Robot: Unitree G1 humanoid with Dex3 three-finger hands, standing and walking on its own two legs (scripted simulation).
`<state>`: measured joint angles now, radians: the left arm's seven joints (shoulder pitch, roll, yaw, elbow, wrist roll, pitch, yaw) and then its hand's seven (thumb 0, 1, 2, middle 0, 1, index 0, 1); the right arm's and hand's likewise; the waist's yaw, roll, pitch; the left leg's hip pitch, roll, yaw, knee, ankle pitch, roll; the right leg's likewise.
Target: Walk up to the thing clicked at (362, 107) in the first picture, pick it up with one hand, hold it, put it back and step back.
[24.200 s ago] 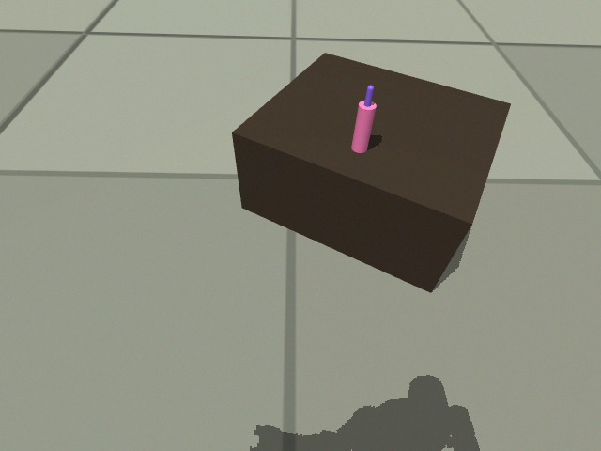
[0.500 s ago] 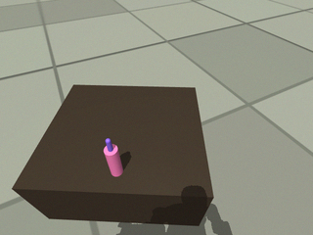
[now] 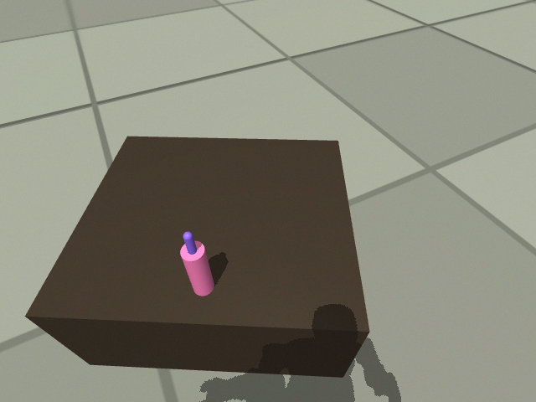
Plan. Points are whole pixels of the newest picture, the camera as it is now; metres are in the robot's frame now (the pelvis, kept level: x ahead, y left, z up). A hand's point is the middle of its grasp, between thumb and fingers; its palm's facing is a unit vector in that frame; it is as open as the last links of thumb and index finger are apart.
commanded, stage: home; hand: left
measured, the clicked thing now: (196, 262) +0.49 +0.19 -0.24
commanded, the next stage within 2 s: stand in 0.04 s
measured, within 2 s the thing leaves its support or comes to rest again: neither
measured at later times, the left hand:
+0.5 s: hand out of the picture +0.09 +0.24 -0.15, palm faces -0.03 -0.93 -0.36, open 11.0 cm
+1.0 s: hand out of the picture +0.09 +0.24 -0.15, palm faces -0.03 -0.93 -0.35, open 7.4 cm
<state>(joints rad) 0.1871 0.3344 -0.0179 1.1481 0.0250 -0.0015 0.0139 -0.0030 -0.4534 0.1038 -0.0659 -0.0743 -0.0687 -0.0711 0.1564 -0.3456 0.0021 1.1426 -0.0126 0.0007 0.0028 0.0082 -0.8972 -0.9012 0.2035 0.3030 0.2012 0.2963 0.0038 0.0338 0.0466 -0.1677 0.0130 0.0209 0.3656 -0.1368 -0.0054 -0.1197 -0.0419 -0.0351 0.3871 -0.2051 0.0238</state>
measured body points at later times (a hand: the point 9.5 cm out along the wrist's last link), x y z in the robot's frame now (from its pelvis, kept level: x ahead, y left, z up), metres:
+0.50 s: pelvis +0.02 -0.01 +0.00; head +0.01 -0.02 +0.45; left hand +0.09 +0.29 -0.13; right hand +0.09 -0.31 -0.14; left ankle +0.04 +0.12 -0.74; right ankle +0.01 -0.13 -0.74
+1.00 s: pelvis +0.02 -0.01 +0.00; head +0.03 -0.02 +0.45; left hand +0.09 +0.29 -0.13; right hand +0.09 -0.31 -0.14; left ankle +0.04 +0.12 -0.74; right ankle +0.01 -0.13 -0.74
